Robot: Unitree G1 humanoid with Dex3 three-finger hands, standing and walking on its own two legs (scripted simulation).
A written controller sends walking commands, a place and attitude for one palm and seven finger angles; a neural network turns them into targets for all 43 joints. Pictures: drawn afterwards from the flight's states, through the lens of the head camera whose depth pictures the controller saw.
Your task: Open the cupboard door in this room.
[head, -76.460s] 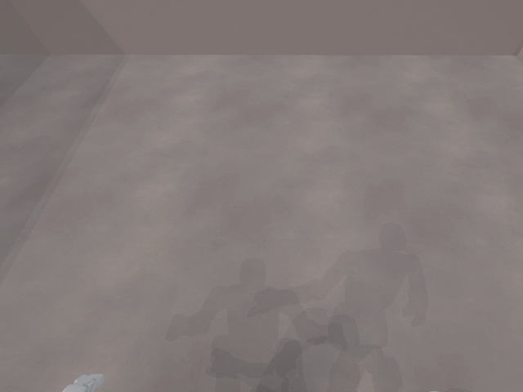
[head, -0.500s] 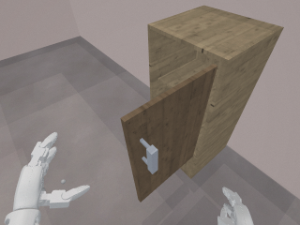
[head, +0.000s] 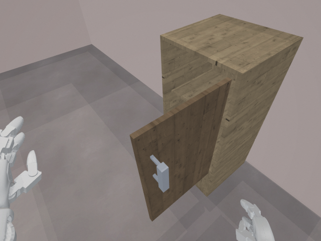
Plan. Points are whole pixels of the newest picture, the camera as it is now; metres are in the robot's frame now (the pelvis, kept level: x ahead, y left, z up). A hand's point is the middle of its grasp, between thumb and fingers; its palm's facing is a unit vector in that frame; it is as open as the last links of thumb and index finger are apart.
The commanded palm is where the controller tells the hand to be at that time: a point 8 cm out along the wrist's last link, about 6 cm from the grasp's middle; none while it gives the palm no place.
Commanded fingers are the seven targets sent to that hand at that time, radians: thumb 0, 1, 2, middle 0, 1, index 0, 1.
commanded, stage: draw the hand back to the body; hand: left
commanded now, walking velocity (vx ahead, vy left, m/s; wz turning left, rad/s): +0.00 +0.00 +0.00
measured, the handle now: (158, 173) +0.33 +0.06 -0.05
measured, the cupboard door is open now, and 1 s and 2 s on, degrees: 91 91 91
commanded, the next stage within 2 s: step back with the hand held close in 0.24 s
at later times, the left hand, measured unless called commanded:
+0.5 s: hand (39, 173) +0.19 +0.26 +0.16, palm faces +0.43 -0.77 -0.47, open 7.4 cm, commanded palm +0.13 +0.29 +0.17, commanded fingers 0.00 0.90 0.90 -0.20 -0.30 -0.20 -0.30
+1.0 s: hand (7, 211) +0.12 +0.28 +0.15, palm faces +0.40 -0.76 -0.51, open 7.4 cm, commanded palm +0.06 +0.31 +0.17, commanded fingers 0.00 0.90 0.90 -0.20 -0.30 -0.20 -0.30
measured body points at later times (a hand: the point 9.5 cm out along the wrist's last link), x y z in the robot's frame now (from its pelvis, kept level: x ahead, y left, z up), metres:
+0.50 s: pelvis -0.01 -0.01 +0.00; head -0.01 -0.03 +0.45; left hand +0.16 +0.30 +0.18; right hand +0.18 -0.24 -0.09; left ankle -0.01 +0.11 -0.74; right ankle -0.03 -0.12 -0.74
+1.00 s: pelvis -0.08 +0.01 -0.01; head -0.06 +0.01 +0.44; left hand +0.09 +0.31 +0.18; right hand +0.09 -0.23 -0.09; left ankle -0.01 +0.11 -0.74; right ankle -0.03 -0.12 -0.74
